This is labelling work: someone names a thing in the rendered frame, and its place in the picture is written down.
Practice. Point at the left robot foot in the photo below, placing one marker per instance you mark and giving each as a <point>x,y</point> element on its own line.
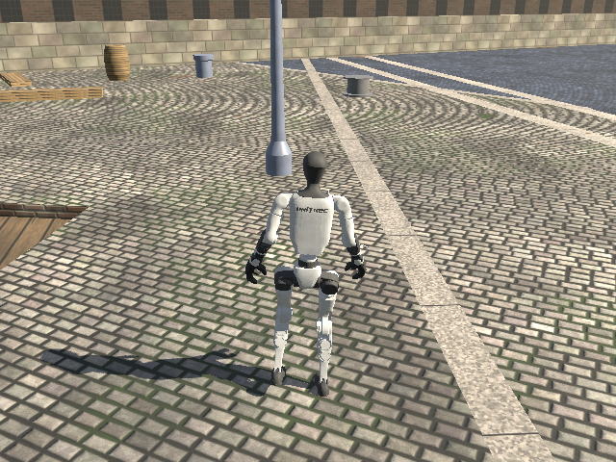
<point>277,377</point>

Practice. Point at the left robot upper arm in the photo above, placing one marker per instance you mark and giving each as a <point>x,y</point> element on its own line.
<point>282,201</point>

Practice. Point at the robot left forearm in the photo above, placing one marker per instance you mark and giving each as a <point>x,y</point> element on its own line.
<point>260,251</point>

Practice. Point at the robot right thigh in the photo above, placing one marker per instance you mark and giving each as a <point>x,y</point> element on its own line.
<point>328,290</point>

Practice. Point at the right robot hand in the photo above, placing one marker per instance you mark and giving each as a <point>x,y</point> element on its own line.
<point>362,269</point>

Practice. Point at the robot right forearm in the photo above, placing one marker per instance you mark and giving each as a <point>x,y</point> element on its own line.
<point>355,253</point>

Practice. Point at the left robot hand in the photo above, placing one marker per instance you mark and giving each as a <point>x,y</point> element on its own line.
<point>249,269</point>

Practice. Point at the right robot upper arm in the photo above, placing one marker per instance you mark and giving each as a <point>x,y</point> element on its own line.
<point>342,206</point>

